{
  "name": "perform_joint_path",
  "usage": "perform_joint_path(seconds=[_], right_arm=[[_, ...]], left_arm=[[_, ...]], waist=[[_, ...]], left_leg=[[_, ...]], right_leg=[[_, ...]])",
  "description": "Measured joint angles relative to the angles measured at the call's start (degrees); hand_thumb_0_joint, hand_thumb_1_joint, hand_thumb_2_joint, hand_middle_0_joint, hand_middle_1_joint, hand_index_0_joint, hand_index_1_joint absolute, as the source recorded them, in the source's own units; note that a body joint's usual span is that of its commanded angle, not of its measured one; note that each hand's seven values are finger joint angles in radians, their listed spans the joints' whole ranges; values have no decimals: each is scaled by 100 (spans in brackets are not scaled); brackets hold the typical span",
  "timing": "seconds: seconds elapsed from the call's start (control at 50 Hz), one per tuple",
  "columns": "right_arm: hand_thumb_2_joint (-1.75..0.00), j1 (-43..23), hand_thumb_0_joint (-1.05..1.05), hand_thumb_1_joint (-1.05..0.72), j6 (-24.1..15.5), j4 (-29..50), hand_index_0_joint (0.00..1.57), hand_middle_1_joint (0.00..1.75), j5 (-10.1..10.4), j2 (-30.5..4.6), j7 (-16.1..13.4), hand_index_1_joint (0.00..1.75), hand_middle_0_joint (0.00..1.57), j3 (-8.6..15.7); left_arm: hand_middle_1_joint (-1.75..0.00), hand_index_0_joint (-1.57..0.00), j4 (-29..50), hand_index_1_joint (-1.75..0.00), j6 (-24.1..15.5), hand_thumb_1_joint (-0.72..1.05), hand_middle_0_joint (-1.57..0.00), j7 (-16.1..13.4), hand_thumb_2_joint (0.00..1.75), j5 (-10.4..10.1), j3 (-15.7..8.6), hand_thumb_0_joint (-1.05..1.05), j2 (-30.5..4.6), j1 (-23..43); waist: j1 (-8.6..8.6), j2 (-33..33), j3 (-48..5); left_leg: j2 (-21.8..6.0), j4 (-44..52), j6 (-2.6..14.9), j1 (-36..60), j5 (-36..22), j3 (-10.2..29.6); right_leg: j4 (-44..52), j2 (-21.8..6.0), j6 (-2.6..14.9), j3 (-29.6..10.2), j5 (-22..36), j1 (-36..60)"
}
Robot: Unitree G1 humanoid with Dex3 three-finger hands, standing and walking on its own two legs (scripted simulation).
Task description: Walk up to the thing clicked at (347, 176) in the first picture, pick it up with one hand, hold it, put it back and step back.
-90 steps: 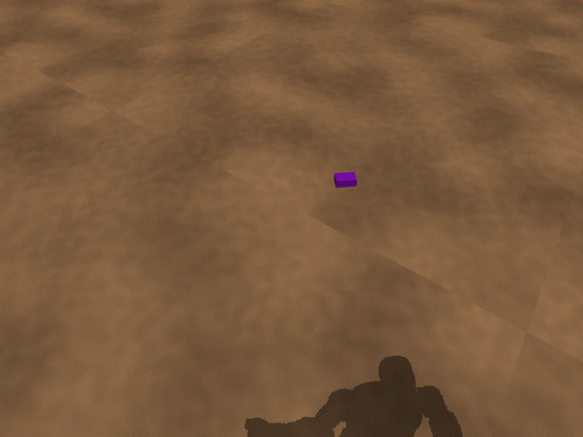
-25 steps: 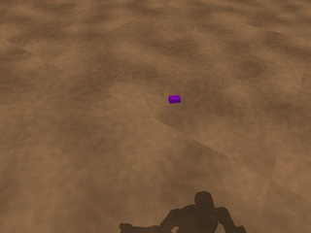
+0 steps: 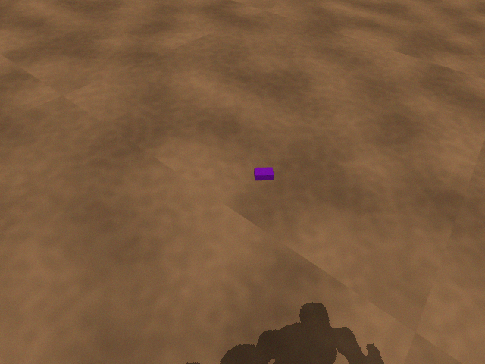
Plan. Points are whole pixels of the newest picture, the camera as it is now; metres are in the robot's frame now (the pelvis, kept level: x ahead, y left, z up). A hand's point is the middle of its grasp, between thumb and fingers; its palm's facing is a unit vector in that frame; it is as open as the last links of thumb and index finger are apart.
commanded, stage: walk up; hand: left
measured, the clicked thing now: (263, 173) +1.24 -0.10 -0.74
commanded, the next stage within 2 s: none
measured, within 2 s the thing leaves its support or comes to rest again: neither
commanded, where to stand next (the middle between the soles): +0.83 -0.33 m, yaw +1 degrees
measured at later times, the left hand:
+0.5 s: hand (181, 270) +0.33 +0.15 -0.11, palm faces -0.05 -0.91 -0.40, open 7.4 cm
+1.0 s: hand (221, 227) +0.47 +0.08 -0.15, palm faces -0.10 -0.95 -0.31, open 7.4 cm
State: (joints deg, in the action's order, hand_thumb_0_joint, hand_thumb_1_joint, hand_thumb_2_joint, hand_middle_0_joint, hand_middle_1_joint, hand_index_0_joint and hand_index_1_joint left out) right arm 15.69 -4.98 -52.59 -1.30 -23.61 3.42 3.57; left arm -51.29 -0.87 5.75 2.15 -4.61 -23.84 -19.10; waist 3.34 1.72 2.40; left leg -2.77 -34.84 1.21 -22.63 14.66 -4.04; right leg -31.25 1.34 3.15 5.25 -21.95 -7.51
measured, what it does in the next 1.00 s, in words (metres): walks ahead: left foot, then right foot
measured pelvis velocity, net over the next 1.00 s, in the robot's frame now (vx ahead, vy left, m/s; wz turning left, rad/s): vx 0.41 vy -0.19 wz -0.06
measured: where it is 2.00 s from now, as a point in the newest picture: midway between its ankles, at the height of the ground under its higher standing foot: (322, 254)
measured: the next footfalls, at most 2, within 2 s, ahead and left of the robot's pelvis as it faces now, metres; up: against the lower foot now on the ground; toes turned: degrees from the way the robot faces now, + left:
left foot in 0.02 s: +0.14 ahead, +0.11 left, +0.00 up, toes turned +5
right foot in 0.36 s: +0.30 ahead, -0.24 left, +0.00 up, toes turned -8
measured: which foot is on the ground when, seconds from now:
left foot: up 0.00-0.00, down 0.02-0.40, up 0.42-0.78, down 0.80-1.00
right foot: down 0.00-0.02, up 0.04-0.34, down 0.36-0.80, up 0.82-1.00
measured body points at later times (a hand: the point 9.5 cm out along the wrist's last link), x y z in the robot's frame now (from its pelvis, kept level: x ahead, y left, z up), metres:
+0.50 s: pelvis +0.21 -0.12 -0.01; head +0.22 -0.15 +0.44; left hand +0.33 +0.20 -0.09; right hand +0.24 -0.47 -0.13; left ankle +0.17 +0.05 -0.65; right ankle +0.26 -0.24 -0.73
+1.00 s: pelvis +0.41 -0.19 +0.00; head +0.43 -0.16 +0.45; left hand +0.48 +0.13 -0.13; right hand +0.47 -0.52 -0.08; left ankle +0.45 -0.06 -0.73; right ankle +0.44 -0.33 -0.68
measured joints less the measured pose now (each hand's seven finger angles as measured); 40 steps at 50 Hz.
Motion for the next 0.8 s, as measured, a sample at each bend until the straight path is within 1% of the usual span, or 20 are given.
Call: perform_joint_path(seconds=[0.04,0.06,0.1,0.14,0.18,0.22,0.28,0.32,0.36,0.38,0.4,0.42,0.46,0.5,0.54,0.6,0.68,0.76,0.78,0.8], right_arm=[[-90,24,1,-91,-118,121,20,30,-50,-16,-80,30,21,34],[-90,20,1,-91,-154,186,20,30,-51,-19,-123,30,21,40],[-90,45,1,-91,-181,263,20,30,24,11,-172,30,21,23],[-90,125,1,-91,-189,307,20,30,58,51,-204,30,21,-19],[-90,240,1,-91,-205,325,20,30,73,43,-215,30,21,-53],[-90,336,1,-91,-202,324,20,30,55,2,-206,30,21,-69],[-90,458,1,-90,-201,308,20,30,41,-106,-177,30,21,-67],[-90,521,1,-90,-173,268,20,30,41,-188,-160,30,21,-56],[-90,591,1,-90,-109,219,20,30,52,-260,-161,30,21,-40],[-90,605,1,-90,-72,187,20,30,56,-299,-178,30,21,-29],[-90,578,1,-90,-16,137,20,30,68,-317,-209,30,21,-19],[-90,521,1,-90,57,79,20,30,92,-303,-241,30,21,-24],[-90,379,1,-91,152,-17,20,30,128,-291,-269,30,21,-51],[-90,256,1,-91,139,-36,20,30,151,-302,-248,30,21,-73],[-90,180,1,-91,76,24,20,30,135,-288,-195,30,21,-87],[-90,123,1,-91,25,114,20,30,94,-227,-103,30,21,-100],[-90,100,1,-91,40,152,20,30,61,-122,-46,30,21,-125],[-90,84,1,-91,12,214,20,30,62,-33,-47,30,21,-126],[-90,95,1,-91,-29,267,20,30,61,-40,-54,30,21,-122],[-90,85,1,-91,-84,329,20,30,42,-54,-76,30,21,-106]], left_arm=[[-30,-20,30,-30,21,90,-20,-24,90,2,13,1,-29,-36],[-30,-20,0,-30,50,90,-20,-50,90,3,18,1,-11,-13],[-30,-20,-66,-30,93,90,-20,-72,90,7,67,1,-25,61],[-30,-20,-73,-30,64,90,-20,-62,90,-15,71,1,-78,149],[-30,-20,-33,-30,28,90,-20,-35,90,-31,43,1,-122,266],[-30,-20,43,-30,18,90,-20,17,90,-45,10,1,-158,393],[-30,-20,144,-30,17,90,-20,104,90,-54,-32,1,-197,599],[-30,-20,177,-30,-2,90,-20,144,90,-62,-60,1,-223,704],[-30,-20,206,-30,-39,90,-20,161,90,-63,-97,1,-264,755],[-30,-20,217,-30,-81,90,-20,144,90,-60,-128,1,-268,791],[-30,-20,247,-30,-131,90,-20,108,90,-48,-160,0,-249,834],[-30,-20,297,-30,-176,90,-20,64,90,-63,-167,0,-230,843],[-30,-20,367,-30,-198,90,-20,-1,90,-125,-118,0,-131,806],[-30,-20,387,-30,-195,90,-20,-57,90,-146,-43,0,-4,705],[-30,-20,377,-30,-202,90,-20,-85,90,-138,17,0,74,570],[-30,-20,375,-30,-212,90,-20,-97,90,-109,57,0,101,352],[-30,-20,418,-30,-213,90,-20,-99,90,-73,52,0,44,91],[-30,-20,418,-30,-149,90,-20,-107,90,-68,67,0,-53,-141],[-30,-20,418,-30,-126,90,-20,-113,90,-71,79,0,-70,-209],[-30,-20,405,-30,-106,90,-20,-128,90,-78,87,1,-78,-264]], waist=[[-60,171,35],[-116,228,62],[-234,315,80],[-304,411,95],[-347,435,110],[-373,399,151],[-429,261,215],[-471,142,209],[-493,14,148],[-490,-103,149],[-482,-219,182],[-449,-240,195],[-370,-269,192],[-294,-350,171],[-241,-399,139],[-169,-383,111],[-38,-254,137],[40,-67,171],[34,-23,165],[9,31,174]], left_leg=[[115,1,45,124,-336,-103],[137,-171,38,131,-190,-152],[142,-199,45,303,37,-203],[131,10,-16,587,97,-251],[89,206,-86,838,138,-265],[11,348,-155,1066,210,-275],[-154,434,-287,1349,391,-257],[-294,368,-396,1499,592,-228],[-478,98,-451,1579,913,-168],[-633,-259,-373,1522,1098,-88],[-731,-888,-220,1318,1105,111],[-646,-1629,-115,1037,1176,319],[-368,-2807,4,461,1120,512],[-258,-3148,63,9,845,449],[-249,-2918,50,-334,607,328],[-249,-2149,-33,-634,434,181],[-198,-1056,-87,-691,136,71],[-44,-184,-2,-368,-252,-70],[27,48,53,-189,-323,-113],[88,125,124,-85,-591,-134]], right_leg=[[-904,-109,40,-146,-441,-250],[-1589,-74,38,-343,-548,-506],[-2664,13,0,-636,-435,-1030],[-3067,-67,-68,-775,-166,-1473],[-2939,-274,-167,-803,-14,-1832],[-2476,-511,-243,-772,97,-2075],[-1573,-768,-241,-715,451,-2209],[-1052,-830,-201,-638,717,-2125],[-650,-777,-157,-457,952,-1871],[-672,-673,-224,-359,1180,-1785],[-900,-578,-264,-252,1040,-1769],[-1089,-545,-265,-211,837,-1759],[-1087,-514,-201,-166,626,-1584],[-800,-434,-119,-116,610,-1305],[-475,-341,-55,-65,638,-1042],[-117,-208,32,5,600,-716],[90,-71,43,95,393,-337],[-82,-26,23,169,-70,-26],[-281,-42,7,169,-271,-12],[-670,-89,21,153,-469,-96]])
